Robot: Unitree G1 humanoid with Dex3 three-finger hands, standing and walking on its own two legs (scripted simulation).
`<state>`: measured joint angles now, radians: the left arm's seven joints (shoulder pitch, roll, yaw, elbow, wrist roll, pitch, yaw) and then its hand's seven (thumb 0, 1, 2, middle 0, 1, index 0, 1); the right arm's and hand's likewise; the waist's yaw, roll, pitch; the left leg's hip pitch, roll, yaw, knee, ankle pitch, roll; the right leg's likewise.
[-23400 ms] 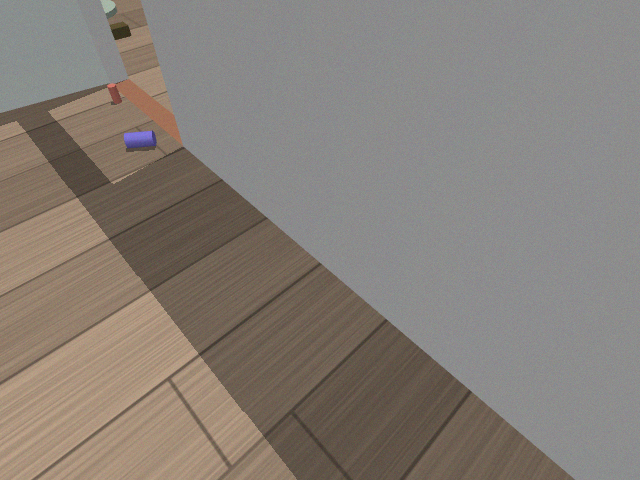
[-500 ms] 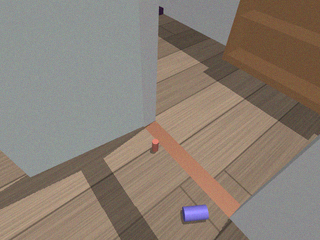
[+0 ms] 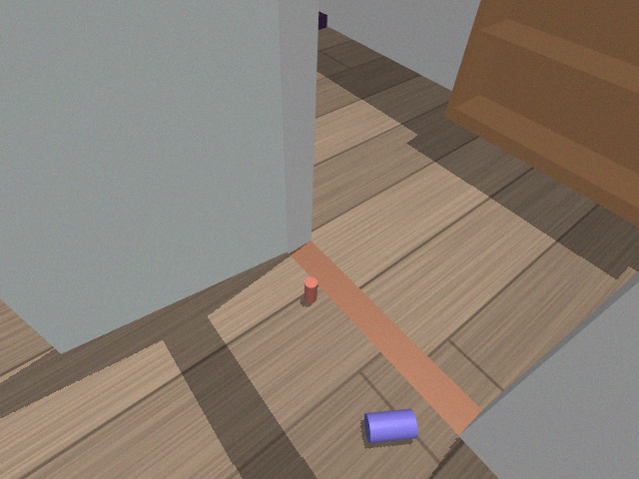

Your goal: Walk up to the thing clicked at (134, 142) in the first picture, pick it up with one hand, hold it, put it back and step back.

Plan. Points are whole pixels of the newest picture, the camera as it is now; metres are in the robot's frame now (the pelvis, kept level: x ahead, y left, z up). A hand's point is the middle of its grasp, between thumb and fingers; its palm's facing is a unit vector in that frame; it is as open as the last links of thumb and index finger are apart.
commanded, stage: stand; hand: right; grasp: from above
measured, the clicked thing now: (390, 425) +0.37 -0.24 -0.74
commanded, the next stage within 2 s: rise first in 0.86 s
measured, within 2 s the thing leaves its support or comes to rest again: neither
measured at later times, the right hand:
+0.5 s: hand out of the picture +0.08 -0.25 -0.15, palm faces -0.03 +0.94 -0.35, open 7.4 cm
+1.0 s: hand out of the picture +0.08 -0.26 -0.15, palm faces -0.02 +0.94 -0.35, open 7.4 cm
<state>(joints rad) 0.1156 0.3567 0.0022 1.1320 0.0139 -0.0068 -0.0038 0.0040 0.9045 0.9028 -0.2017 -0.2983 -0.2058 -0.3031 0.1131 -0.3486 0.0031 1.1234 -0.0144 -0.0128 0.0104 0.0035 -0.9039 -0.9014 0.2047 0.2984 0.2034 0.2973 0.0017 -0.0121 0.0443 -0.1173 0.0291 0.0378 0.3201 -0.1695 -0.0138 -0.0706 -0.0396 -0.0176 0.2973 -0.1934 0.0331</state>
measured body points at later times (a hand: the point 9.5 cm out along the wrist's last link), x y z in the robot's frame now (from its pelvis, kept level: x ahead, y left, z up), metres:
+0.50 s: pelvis +0.00 +0.00 +0.00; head +0.01 +0.00 +0.45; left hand +0.08 +0.30 -0.14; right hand +0.08 -0.30 -0.13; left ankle +0.00 +0.13 -0.75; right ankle -0.02 -0.14 -0.75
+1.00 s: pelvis +0.00 +0.00 +0.00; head +0.01 +0.00 +0.45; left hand +0.07 +0.30 -0.13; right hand +0.08 -0.30 -0.13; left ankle +0.00 +0.13 -0.75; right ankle -0.02 -0.14 -0.75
